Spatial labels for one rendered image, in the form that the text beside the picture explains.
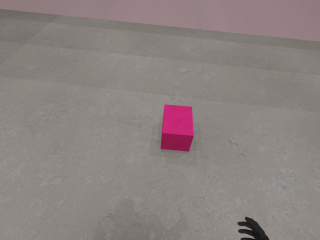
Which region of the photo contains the carton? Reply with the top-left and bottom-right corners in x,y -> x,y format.
160,104 -> 194,152

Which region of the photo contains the robot right hand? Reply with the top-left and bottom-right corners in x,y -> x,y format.
237,217 -> 269,240

